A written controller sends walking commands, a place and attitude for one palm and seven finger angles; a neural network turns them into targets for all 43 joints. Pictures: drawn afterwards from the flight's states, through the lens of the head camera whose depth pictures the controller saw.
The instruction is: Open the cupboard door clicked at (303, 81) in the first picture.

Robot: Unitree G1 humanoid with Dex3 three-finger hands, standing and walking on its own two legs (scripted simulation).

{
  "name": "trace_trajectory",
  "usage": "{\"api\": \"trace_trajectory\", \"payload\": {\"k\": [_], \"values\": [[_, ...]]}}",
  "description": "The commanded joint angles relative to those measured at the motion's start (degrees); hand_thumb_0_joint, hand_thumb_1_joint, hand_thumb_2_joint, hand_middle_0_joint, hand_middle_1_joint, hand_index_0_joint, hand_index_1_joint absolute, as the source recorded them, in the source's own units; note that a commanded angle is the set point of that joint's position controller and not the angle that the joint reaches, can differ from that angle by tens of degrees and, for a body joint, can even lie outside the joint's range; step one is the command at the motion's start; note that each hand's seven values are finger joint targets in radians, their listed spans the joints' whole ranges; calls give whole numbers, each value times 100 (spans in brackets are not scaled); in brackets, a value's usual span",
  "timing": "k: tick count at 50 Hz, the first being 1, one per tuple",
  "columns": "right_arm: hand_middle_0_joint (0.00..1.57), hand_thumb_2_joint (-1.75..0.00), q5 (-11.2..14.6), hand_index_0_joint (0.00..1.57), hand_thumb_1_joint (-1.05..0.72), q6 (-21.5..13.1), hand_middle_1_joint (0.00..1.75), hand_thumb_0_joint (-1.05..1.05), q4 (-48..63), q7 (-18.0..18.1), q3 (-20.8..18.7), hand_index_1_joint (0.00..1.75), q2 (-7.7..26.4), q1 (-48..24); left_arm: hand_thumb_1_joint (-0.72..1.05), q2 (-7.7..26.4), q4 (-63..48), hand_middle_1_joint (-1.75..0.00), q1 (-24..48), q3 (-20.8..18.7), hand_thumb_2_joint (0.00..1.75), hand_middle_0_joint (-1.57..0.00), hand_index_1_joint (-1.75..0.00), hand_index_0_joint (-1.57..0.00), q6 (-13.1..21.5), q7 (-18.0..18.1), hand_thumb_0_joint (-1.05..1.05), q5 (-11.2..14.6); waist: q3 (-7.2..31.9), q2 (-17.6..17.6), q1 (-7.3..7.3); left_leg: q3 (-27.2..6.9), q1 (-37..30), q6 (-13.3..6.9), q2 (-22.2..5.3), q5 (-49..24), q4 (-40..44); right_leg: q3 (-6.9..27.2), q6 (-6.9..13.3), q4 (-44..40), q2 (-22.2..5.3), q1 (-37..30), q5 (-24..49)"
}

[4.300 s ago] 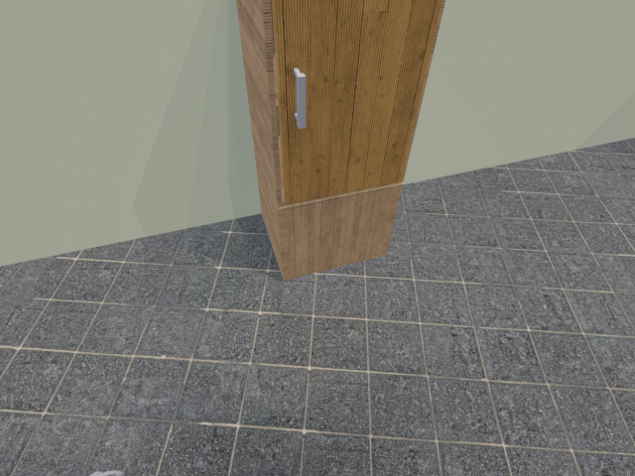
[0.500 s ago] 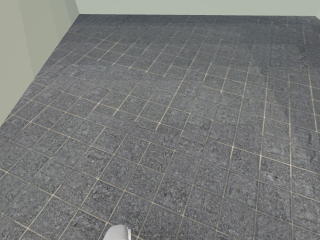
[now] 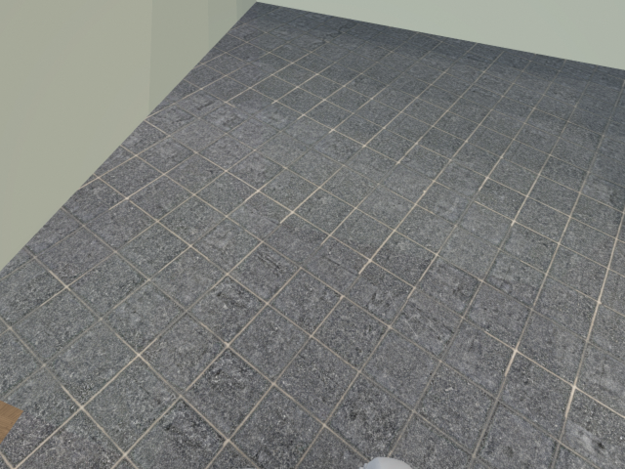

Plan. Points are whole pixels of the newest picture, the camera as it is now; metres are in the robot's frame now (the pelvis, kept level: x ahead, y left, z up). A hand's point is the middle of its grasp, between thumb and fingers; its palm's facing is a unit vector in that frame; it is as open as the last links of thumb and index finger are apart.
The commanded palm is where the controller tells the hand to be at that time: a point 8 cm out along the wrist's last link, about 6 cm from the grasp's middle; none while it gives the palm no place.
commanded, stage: turn to face it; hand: left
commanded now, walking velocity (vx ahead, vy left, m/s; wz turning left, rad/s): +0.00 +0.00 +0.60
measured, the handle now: out of the picture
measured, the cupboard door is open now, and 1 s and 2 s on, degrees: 0 0 0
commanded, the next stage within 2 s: take the last steps up to it in 2.00 s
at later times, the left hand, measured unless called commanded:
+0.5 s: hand out of the picture +0.04 +0.13 -0.14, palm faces +0.30 -0.91 -0.28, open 7.3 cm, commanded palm none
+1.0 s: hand out of the picture -0.06 +0.18 -0.16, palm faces +0.61 -0.74 -0.28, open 7.4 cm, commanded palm none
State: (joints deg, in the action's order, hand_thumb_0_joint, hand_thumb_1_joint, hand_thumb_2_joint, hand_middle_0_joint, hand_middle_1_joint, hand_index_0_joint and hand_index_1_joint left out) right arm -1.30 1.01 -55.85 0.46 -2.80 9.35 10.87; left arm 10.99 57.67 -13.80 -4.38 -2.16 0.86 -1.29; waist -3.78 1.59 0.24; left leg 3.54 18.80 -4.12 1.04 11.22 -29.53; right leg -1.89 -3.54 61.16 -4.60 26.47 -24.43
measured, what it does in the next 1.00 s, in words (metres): steps on the spot, turning left: right foot, then left foot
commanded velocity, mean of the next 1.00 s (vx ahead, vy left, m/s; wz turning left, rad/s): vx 0.00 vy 0.00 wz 0.60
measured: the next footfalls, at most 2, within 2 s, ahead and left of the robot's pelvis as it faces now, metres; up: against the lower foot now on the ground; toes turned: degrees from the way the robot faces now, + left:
right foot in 0.28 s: +0.06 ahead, -0.18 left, +0.00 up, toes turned +9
left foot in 0.72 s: -0.02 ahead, +0.07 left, +0.00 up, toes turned +35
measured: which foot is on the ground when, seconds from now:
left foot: down 0.00-0.28, up 0.30-0.70, down 0.72-1.00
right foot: up 0.00-0.26, down 0.28-0.72, up 0.74-1.00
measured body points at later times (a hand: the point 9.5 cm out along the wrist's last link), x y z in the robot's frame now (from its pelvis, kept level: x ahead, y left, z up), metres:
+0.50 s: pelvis +0.01 -0.08 +0.01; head +0.05 -0.10 +0.45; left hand +0.03 +0.18 -0.12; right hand +0.15 -0.32 -0.15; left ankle -0.04 +0.07 -0.64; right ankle +0.02 -0.18 -0.74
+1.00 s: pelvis +0.01 -0.05 +0.00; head +0.04 -0.02 +0.45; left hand -0.09 +0.22 -0.14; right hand +0.25 -0.19 -0.13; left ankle -0.05 +0.04 -0.74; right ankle +0.10 -0.18 -0.69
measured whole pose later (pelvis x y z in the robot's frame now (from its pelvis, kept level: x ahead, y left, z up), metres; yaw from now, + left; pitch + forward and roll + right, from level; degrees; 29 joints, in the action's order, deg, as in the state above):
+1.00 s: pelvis +0.01 -0.05 +0.00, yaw +37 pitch +0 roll +0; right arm -1.4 2.2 -51.1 -0.7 -3.2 12.8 7.5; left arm 15.5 50.7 -10.3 -4.2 -3.5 0.3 -1.0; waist -4.8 0.7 0.4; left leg -2.1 15.4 -0.9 1.1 15.1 -30.0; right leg -1.4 -5.5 54.0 -5.2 25.8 -24.9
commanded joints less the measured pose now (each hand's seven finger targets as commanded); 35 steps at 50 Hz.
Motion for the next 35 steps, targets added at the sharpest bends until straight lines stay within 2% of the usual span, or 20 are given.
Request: {"api": "trace_trajectory", "payload": {"k": [1,7,10,11,12,13,14,15,16,17,18,19,20,22,25,31,32,33,34,35], "values": [[20,-90,3,20,-90,-103,30,0,406,40,-299,30,1135,261,90,369,-567,-30,31,-146,90,-20,-30,-20,96,26,0,15,734,-819,-124,-1860,-663,-561,-1398,-774,1290,97,-109,-301,-4,216,182],[20,-90,-30,20,-90,-19,30,0,463,5,-434,30,1333,355,90,448,-923,-30,465,-123,90,-20,-30,-20,88,44,0,57,728,-1042,-228,-2370,-676,-605,-1325,-842,1091,131,-103,-1213,213,-69,-78],[20,-90,-32,20,-90,33,30,0,587,-19,-481,30,1409,197,90,516,-992,-30,284,-104,90,-20,-30,-20,113,59,0,94,802,-1233,-115,-2547,-387,-509,-1165,-1174,861,94,-35,-2158,401,-785,53],[20,-90,-21,20,-90,50,30,0,643,-30,-495,30,1398,104,90,558,-968,-30,98,-114,90,-20,-30,-20,128,65,0,113,866,-1192,-26,-2532,-198,-394,-1034,-1087,761,52,-8,-2685,452,-1215,350],[20,-90,9,20,-90,64,30,0,716,-44,-495,30,1370,-23,90,657,-933,-30,-161,-138,90,-20,-30,-20,153,78,0,112,917,-1042,135,-2408,189,-181,-835,-743,539,27,31,-3501,382,-1846,878],[20,-90,59,20,-90,76,30,0,790,-78,-474,30,1080,5,90,1003,-935,-30,-373,-209,90,-20,-30,-20,200,119,0,54,974,-222,236,-2014,1087,167,-429,168,-235,742,276,-4376,-414,-2715,683],[20,-90,68,20,-90,64,30,0,971,-91,-401,30,677,61,90,1579,-1033,-30,-284,-299,90,-20,-30,-20,236,152,0,-46,751,1589,240,-653,2169,692,402,1774,-1717,2394,922,-4890,-2140,-2899,661],[20,-90,-18,20,-90,85,30,0,1007,-88,-472,30,1009,-10,90,1638,-1179,-30,-13,-258,90,-20,-30,-20,198,159,0,5,632,1232,201,-762,1847,650,92,2113,-2877,2285,1240,-4872,-2594,-1861,840],[20,-90,-32,20,-90,164,30,0,945,-107,-481,30,959,-126,90,1410,-1236,-30,339,-235,90,-20,-30,-20,214,169,0,9,343,1103,37,-829,1750,635,-45,1879,-3498,1994,1169,-4816,-2179,-1393,953],[20,-90,-37,20,-90,194,30,0,833,-147,-461,30,950,-65,90,1197,-1267,-30,595,-153,90,-20,-30,-20,233,146,0,9,28,872,-115,-727,1771,675,-172,1483,-3907,1406,1057,-4659,-1815,-1200,1359],[20,-90,-34,20,-90,203,30,0,734,-187,-440,30,901,77,90,1003,-1280,-30,752,-67,90,-20,-30,-20,261,122,0,9,-91,731,-250,-606,1763,743,-229,1119,-4077,749,929,-4423,-1480,-1251,2023],[20,-90,-22,20,-90,213,30,0,693,-204,-421,30,871,163,90,929,-1272,-30,687,-38,90,-20,-30,-20,291,117,0,6,-27,778,-248,-483,1729,802,-245,965,-4133,416,893,-4283,-1372,-1407,2567],[20,-90,2,20,-90,216,30,0,705,-218,-406,30,850,132,90,913,-1247,-30,575,-39,90,-20,-30,-20,301,127,0,-3,2,774,-216,-408,1667,834,-271,951,-4027,262,884,-4207,-1356,-1509,2969],[20,-90,-4,20,-90,241,30,0,723,-216,-372,30,827,-33,90,1001,-1146,-30,264,-51,90,-20,-30,-20,303,122,0,-8,146,846,-86,-275,1638,904,-283,993,-3720,24,895,-4069,-1366,-1941,3429],[20,-90,15,20,-90,247,30,0,834,-223,-321,30,840,-453,90,1121,-1005,-30,-137,-70,90,-20,-30,-20,275,110,0,-22,228,883,123,-90,1494,918,-307,1188,-3149,-97,943,-3968,-1490,-2250,3787],[20,-90,55,20,-90,153,30,0,958,-224,-189,30,804,-778,90,1377,-882,-30,-349,-173,90,-20,-30,-20,200,93,0,-51,536,1214,295,316,687,731,-251,1377,-1401,-366,945,-3482,-1670,-2558,4419],[20,-90,61,20,-90,133,30,0,961,-214,-188,30,845,-686,90,1415,-873,-30,-323,-192,90,-20,-30,-20,189,87,0,-45,615,1233,256,381,419,685,-226,1245,-1079,-429,897,-3353,-1697,-2499,4403],[20,-90,55,20,-90,106,30,0,942,-202,-198,30,897,-531,90,1422,-869,-30,-269,-206,90,-20,-30,-20,183,75,0,-33,693,1121,146,460,130,641,-174,957,-589,-587,786,-3103,-1655,-2462,4398],[20,-90,32,20,-90,77,30,0,900,-192,-233,30,1022,-272,90,1437,-860,-30,-227,-216,90,-20,-30,-20,172,53,0,8,830,947,-16,476,-464,570,-140,391,76,-825,587,-2610,-1563,-2223,4252],[20,-90,8,20,-90,28,30,0,813,-189,-329,30,1374,121,90,1323,-901,-30,-204,-195,90,-20,-30,-20,164,26,0,51,1106,227,-256,-48,-1685,358,-548,-819,609,-957,305,-1548,-1375,-1301,3538]]}}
